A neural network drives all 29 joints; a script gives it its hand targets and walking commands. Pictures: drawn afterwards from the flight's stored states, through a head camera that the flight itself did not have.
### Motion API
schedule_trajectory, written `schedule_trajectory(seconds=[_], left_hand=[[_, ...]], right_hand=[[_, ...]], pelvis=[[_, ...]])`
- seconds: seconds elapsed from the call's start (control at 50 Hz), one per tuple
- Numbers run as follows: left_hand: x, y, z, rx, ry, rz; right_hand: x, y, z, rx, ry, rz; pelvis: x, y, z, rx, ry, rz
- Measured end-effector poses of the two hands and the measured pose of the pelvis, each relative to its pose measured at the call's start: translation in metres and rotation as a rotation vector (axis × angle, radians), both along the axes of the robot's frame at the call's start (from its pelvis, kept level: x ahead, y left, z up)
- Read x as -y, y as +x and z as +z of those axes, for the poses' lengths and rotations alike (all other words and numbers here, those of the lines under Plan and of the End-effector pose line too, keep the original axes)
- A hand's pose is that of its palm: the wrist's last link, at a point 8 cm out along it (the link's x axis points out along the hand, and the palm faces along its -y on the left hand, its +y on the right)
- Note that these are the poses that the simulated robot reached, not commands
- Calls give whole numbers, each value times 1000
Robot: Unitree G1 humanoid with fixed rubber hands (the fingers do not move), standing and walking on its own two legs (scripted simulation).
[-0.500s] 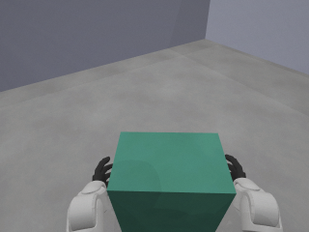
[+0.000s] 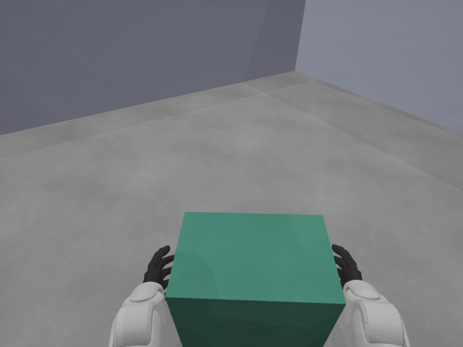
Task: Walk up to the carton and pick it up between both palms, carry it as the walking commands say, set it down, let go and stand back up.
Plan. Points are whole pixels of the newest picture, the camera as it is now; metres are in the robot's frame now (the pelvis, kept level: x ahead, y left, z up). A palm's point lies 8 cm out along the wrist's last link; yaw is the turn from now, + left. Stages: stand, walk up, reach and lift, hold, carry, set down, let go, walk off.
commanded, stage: carry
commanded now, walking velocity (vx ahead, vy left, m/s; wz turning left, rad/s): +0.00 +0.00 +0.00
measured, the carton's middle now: (250, 295) +0.27 -0.01 -0.02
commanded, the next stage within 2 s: none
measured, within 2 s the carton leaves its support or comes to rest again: neither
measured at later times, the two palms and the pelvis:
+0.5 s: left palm (113, 338) +0.17 +0.20 +0.05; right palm (346, 344) +0.16 -0.14 +0.04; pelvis -0.09 +0.04 +0.01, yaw -2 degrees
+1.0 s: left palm out of the picture +0.05 +0.23 +0.00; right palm out of the picture +0.05 -0.10 -0.01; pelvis -0.21 +0.07 -0.01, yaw -3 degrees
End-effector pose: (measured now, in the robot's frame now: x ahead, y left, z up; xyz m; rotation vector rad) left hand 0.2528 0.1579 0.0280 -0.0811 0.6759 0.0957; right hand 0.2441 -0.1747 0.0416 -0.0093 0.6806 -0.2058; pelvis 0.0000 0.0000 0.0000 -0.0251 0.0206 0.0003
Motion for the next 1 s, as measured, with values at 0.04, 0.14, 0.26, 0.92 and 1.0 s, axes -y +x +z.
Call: schedule_trajectory(seconds=[0.04,0.14,0.26,0.92,1.0], left_hand=[[-3,-3,4,7,19,-25],[-14,-16,22,22,35,-28],[-27,-39,16,-5,16,-4],[-49,-172,-14,-84,95,-74],[-70,-204,-24,-38,124,0]], right_hand=[[-3,-5,5,6,0,-10],[-15,-25,12,21,43,-43],[-28,-49,2,-2,62,-50],[-49,-180,-26,-84,48,-39],[-70,-197,-53,-46,69,44]], pelvis=[[-8,-11,1,8,0,-17],[-25,-35,5,-3,-18,-39],[-35,-50,6,-25,-16,-50],[-61,-178,4,50,-51,-5],[-70,-210,-7,36,38,-59]])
